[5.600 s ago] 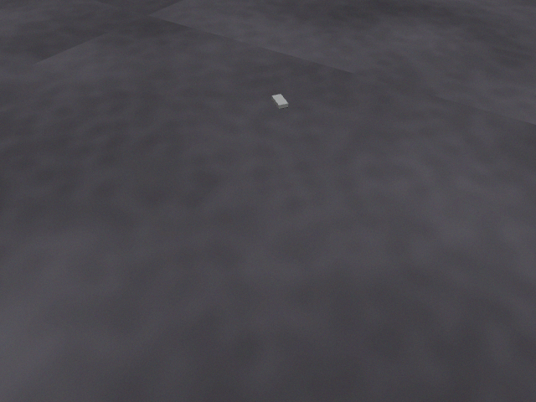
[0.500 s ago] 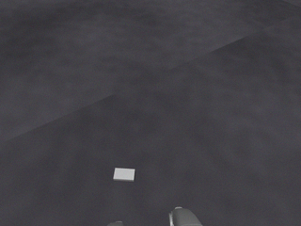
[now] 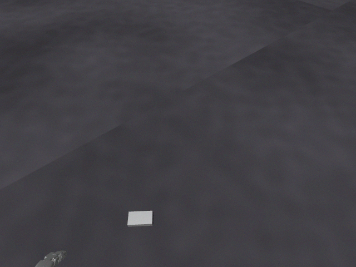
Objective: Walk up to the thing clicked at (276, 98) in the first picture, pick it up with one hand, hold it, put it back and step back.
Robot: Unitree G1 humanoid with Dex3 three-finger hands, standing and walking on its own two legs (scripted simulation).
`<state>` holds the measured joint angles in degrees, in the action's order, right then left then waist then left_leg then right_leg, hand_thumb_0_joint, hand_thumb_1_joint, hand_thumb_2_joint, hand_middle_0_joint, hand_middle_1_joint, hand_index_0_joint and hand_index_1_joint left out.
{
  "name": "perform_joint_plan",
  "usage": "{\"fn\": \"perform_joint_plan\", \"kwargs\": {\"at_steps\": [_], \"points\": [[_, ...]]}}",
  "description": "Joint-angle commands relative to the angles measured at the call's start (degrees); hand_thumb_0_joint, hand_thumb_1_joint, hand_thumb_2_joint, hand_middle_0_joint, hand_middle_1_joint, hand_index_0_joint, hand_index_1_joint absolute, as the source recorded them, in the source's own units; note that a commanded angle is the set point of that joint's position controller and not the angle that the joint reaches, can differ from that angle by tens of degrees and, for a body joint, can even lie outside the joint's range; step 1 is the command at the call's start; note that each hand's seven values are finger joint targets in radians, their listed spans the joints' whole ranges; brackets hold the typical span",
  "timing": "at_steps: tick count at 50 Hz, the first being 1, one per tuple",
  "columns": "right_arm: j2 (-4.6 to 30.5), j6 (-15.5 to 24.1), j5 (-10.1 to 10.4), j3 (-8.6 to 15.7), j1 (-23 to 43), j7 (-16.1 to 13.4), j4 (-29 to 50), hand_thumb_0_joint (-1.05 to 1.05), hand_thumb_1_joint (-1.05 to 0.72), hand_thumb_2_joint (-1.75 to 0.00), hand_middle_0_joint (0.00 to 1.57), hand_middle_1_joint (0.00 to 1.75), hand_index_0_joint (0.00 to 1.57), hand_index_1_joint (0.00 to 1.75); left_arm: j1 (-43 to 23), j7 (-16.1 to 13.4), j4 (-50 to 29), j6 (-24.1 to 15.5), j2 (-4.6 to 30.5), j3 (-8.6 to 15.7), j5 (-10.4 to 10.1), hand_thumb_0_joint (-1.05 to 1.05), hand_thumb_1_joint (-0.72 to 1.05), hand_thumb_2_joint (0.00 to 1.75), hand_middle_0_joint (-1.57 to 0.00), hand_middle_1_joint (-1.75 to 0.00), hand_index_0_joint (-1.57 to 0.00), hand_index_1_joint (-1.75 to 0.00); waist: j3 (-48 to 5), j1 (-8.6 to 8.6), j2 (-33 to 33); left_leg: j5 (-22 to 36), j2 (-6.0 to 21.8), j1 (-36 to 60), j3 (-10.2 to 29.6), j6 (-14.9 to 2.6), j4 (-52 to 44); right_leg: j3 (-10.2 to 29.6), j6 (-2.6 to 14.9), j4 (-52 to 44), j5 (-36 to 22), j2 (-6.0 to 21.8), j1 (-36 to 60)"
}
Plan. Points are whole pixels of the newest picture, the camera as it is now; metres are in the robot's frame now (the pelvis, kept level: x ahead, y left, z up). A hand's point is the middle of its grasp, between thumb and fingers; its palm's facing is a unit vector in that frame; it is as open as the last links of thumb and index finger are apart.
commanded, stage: walk up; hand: left
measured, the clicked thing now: (140, 218) +0.48 +0.21 -0.72
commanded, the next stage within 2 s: stand in 1.50 s
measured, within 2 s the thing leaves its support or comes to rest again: neither
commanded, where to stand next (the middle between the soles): +0.12 -0.04 m, yaw +1 degrees
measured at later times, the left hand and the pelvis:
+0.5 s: hand out of the picture +0.10 +0.24 -0.12, palm faces -0.01 -0.95 -0.32, open 7.4 cm; pelvis -0.01 -0.01 +0.03, yaw -1 degrees
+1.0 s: hand out of the picture +0.11 +0.26 -0.11, palm faces -0.01 -0.94 -0.33, open 7.4 cm; pelvis +0.01 +0.01 +0.04, yaw -1 degrees
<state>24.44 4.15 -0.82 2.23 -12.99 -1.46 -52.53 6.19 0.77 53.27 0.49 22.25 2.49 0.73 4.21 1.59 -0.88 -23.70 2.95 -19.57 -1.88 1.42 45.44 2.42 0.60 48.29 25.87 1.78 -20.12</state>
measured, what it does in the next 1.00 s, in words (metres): stands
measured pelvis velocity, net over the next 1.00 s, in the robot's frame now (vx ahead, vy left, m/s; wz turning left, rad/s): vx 0.01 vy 0.01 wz -0.02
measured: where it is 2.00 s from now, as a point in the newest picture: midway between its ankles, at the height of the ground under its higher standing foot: outside the picture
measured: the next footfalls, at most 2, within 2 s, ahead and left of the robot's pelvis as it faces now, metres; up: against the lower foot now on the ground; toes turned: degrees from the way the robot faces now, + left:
none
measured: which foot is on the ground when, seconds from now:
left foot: down 0.00-1.00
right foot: down 0.00-1.00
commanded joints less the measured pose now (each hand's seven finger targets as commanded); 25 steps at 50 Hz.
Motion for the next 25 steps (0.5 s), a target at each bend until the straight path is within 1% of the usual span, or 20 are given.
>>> {"fn": "perform_joint_plan", "kwargs": {"at_steps": [1, 2, 3, 4, 5, 6, 7, 8, 9, 10, 11, 12, 13, 14, 16, 17, 18, 19, 23, 25], "points": [[12.7, 0.7, 0.3, 2.2, 4.4, -0.2, 2.7, 0.0, -0.9, -0.9, 0.2, 0.3, 0.2, 0.3, 1.2, -0.8, -1.3, -2.6, 11.6, 3.2, 0.2, 0.0, 0.9, 0.9, -0.2, -0.3, -0.2, -0.3, -2.2, -3.82, 1.6, 11.9, 8.7, -5.4, 12.7, -7.21, -12.6, 5.1, 4.09, -13.3, -9.4, 2.2, 5.8], [11.1, 0.4, 0.6, 1.8, 4.5, -0.2, 2.6, 0.0, -0.9, -0.9, 0.2, 0.3, 0.2, 0.3, 0.4, -0.6, -1.2, -3.1, 13.3, 3.6, 0.2, 0.0, 0.9, 0.9, -0.2, -0.3, -0.2, -0.3, -2.7, -2.48, -2.5, 13.2, 2.6, -5.8, 5.0, -3.88, -6.5, 12.2, 6.43, -17.6, -13.4, 5.7, 6.8], [10.0, 0.2, 0.7, 1.4, 4.5, -0.4, 2.2, 0.0, -0.9, -0.9, 0.2, 0.3, 0.2, 0.3, 0.6, -0.6, -0.8, -3.3, 15.0, 3.9, -0.1, 0.0, 0.9, 0.9, -0.2, -0.3, -0.2, -0.3, -3.3, -2.26, -5.2, 7.5, -0.5, -5.3, 1.1, -1.93, -1.5, 18.7, 9.65, -20.7, -16.7, 10.6, 6.2], [10.2, 0.1, 0.6, 1.4, 3.8, -0.6, 1.3, 0.0, -0.9, -0.9, 0.2, 0.3, 0.2, 0.3, -0.6, -0.5, -0.8, -3.2, 16.2, 3.8, -0.2, 0.0, 0.9, 0.9, -0.2, -0.3, -0.2, -0.3, -3.0, -1.5, -5.4, 0.6, -1.0, -3.0, 0.8, -1.89, -2.9, 20.8, 11.41, -21.3, -18.4, 13.2, 3.6], [10.2, 0.2, 0.6, 1.4, 2.8, -0.4, 0.0, 0.0, -0.9, -0.9, 0.2, 0.3, 0.2, 0.3, -2.5, -0.4, -0.9, -3.0, 15.4, 3.4, -0.3, 0.0, 0.9, 0.9, -0.2, -0.3, -0.2, -0.3, -3.1, -0.39, -3.9, 2.5, -0.5, 1.0, 1.3, -2.06, -7.0, 17.8, 10.52, -20.2, -20.4, 11.9, 2.1], [10.2, 0.5, 0.5, 1.5, 2.1, -0.2, -1.1, 0.0, -0.9, -0.9, 0.2, 0.3, 0.2, 0.3, -4.3, -0.5, -1.0, -2.7, 14.2, 3.1, -0.4, 0.0, 0.9, 0.9, -0.2, -0.3, -0.2, -0.3, -4.2, 0.35, -3.2, 7.1, -0.1, 4.0, 1.6, -2.39, -10.3, 13.0, 8.3, -18.7, -22.4, 9.6, 1.7], [10.4, 0.6, 0.5, 1.6, 2.0, -0.1, -1.7, 0.0, -0.9, -0.9, 0.2, 0.3, 0.2, 0.3, -5.2, -0.6, -1.0, -2.6, 13.3, 2.8, -0.4, 0.0, 0.9, 0.9, -0.2, -0.3, -0.2, -0.3, -5.2, 0.38, -3.5, 12.5, 0.9, 6.3, 2.3, -2.84, -11.8, 9.6, 6.43, -17.6, -23.4, 7.6, 1.8], [10.6, 0.7, 0.5, 1.6, 2.1, 0.0, -2.1, 0.0, -0.9, -0.9, 0.2, 0.3, 0.2, 0.3, -5.8, -0.6, -1.0, -2.7, 12.3, 2.5, -0.5, 0.0, 0.9, 0.9, -0.2, -0.3, -0.2, -0.3, -6.7, 0.3, -4.1, 17.1, 2.0, 8.1, 3.7, -3.56, -12.9, 7.3, 4.8, -16.8, -24.4, 6.1, 2.3], [10.8, 0.6, 0.5, 1.6, 2.9, 0.1, -2.3, 0.0, -0.9, -0.9, 0.2, 0.3, 0.2, 0.3, -5.6, -0.6, -0.6, -2.6, 11.8, 2.4, -0.6, 0.0, 0.9, 0.9, -0.2, -0.3, -0.2, -0.3, -7.2, -0.52, -4.1, 18.8, 2.8, 8.0, 4.7, -4.15, -13.2, 5.8, 3.9, -16.7, -22.8, 4.5, 3.1], [10.6, 0.4, 0.7, 1.3, 4.3, 0.1, -2.3, 0.0, -0.9, -0.9, 0.2, 0.3, 0.2, 0.3, -4.2, -0.7, 0.3, -2.6, 11.8, 2.3, -0.5, 0.0, 0.9, 0.9, -0.2, -0.3, -0.2, -0.3, -8.4, -1.43, -4.2, 19.3, 3.3, 9.0, 4.5, -4.32, -12.7, 5.7, 3.7, -17.4, -21.8, 4.4, 4.3], [10.0, 0.2, 0.8, 1.1, 4.8, 0.2, -2.5, 0.0, -0.9, -0.9, 0.2, 0.3, 0.2, 0.3, -4.4, -0.8, 0.9, -2.5, 12.1, 2.2, -0.4, 0.0, 0.9, 0.9, -0.2, -0.3, -0.2, -0.3, -8.8, -1.42, -5.5, 18.7, 2.6, 8.8, 3.5, -3.95, -12.3, 6.3, 3.87, -18.6, -21.5, 4.7, 5.4], [9.4, 0.0, 0.7, 0.9, 4.7, 0.1, -2.9, 0.0, -0.9, -0.9, 0.2, 0.3, 0.2, 0.3, -5.6, -0.7, 1.0, -2.5, 12.4, 2.3, -0.3, 0.0, 0.9, 0.9, -0.2, -0.3, -0.2, -0.3, -8.7, -0.93, -6.4, 17.3, 1.9, 8.5, 2.5, -3.31, -13.1, 7.2, 3.94, -19.4, -21.5, 5.4, 6.0], [9.1, -0.2, 0.7, 0.7, 5.2, 0.2, -3.3, 0.0, -0.9, -0.9, 0.2, 0.3, 0.2, 0.3, -5.6, -0.7, 1.3, -2.3, 12.3, 2.3, -0.5, 0.0, 0.9, 0.9, -0.2, -0.3, -0.2, -0.3, -8.3, -1.06, -5.9, 16.0, 1.6, 9.0, 2.1, -2.85, -14.2, 7.4, 3.93, -20.2, -20.7, 5.9, 5.6], [9.2, -0.3, 0.6, 0.8, 5.3, 0.1, -3.8, 0.0, -0.9, -0.9, 0.2, 0.3, 0.2, 0.3, -6.1, -0.7, 1.7, -2.2, 12.2, 2.2, -0.4, 0.0, 0.9, 0.9, -0.2, -0.3, -0.2, -0.3, -8.3, -0.82, -5.7, 15.8, 1.7, 9.4, 2.1, -2.79, -15.1, 7.5, 4.03, -20.5, -20.4, 6.0, 5.8], [9.5, -0.3, 0.3, 0.7, 5.7, 0.2, -4.9, 0.0, -0.9, -0.9, 0.2, 0.3, 0.2, 0.3, -6.2, -0.6, 2.2, -2.0, 11.3, 1.8, -0.7, 0.0, 0.9, 0.9, -0.2, -0.3, -0.2, -0.3, -8.4, -0.85, -3.5, 16.9, 2.5, 11.3, 3.0, -3.03, -17.2, 6.7, 3.27, -20.7, -20.0, 5.6, 5.1], [9.4, -0.4, 0.3, 0.6, 6.8, 0.3, -5.1, 0.0, -0.9, -0.9, 0.2, 0.3, 0.2, 0.3, -5.8, -0.7, 2.9, -1.9, 11.0, 1.8, -0.8, 0.0, 0.9, 0.9, -0.2, -0.3, -0.2, -0.3, -7.9, -1.49, -2.4, 17.2, 2.7, 11.4, 3.2, -3.09, -17.4, 5.9, 3.01, -21.3, -18.2, 4.8, 5.1], [9.4, -0.5, 0.1, 0.6, 6.9, 0.3, -5.5, 0.0, -0.9, -0.9, 0.2, 0.3, 0.2, 0.3, -6.5, -0.6, 3.2, -1.8, 10.9, 1.7, -0.7, 0.0, 0.9, 0.9, -0.2, -0.3, -0.2, -0.3, -7.4, -1.26, -2.2, 16.5, 2.9, 10.5, 3.5, -3.28, -18.3, 5.8, 2.68, -21.8, -17.3, 4.7, 5.5], [9.2, -0.6, 0.1, 0.5, 7.7, 0.3, -5.7, 0.0, -0.9, -0.9, 0.2, 0.3, 0.2, 0.3, -6.2, -0.6, 3.8, -1.7, 10.9, 1.8, -0.8, 0.0, 0.9, 0.9, -0.2, -0.3, -0.2, -0.3, -6.7, -1.69, -1.5, 15.6, 3.0, 10.4, 3.4, -3.21, -18.7, 5.7, 2.7, -22.7, -15.5, 4.4, 5.4], [8.9, -0.9, 0.1, 0.3, 8.6, 0.5, -6.8, 0.0, -0.9, -0.9, 0.2, 0.3, 0.2, 0.3, -6.9, -0.5, 5.0, -1.3, 11.0, 1.9, -0.6, 0.0, 0.9, 0.9, -0.2, -0.3, -0.2, -0.3, -4.3, -1.65, -0.9, 10.6, 2.8, 9.0, 3.4, -3.01, -21.0, 6.2, 2.59, -25.7, -9.4, 4.2, 5.3], [9.1, -0.8, -0.1, 0.4, 8.9, 0.6, -7.4, 0.0, -0.9, -0.9, 0.2, 0.3, 0.2, 0.3, -7.1, -0.2, 5.5, -1.1, 10.4, 1.8, -0.6, 0.0, 0.9, 0.9, -0.2, -0.3, -0.2, -0.3, -3.5, -1.61, 0.6, 7.6, 3.2, 9.1, 4.3, -2.92, -23.5, 5.9, 2.24, -26.1, -8.4, 3.8, 4.9]]}}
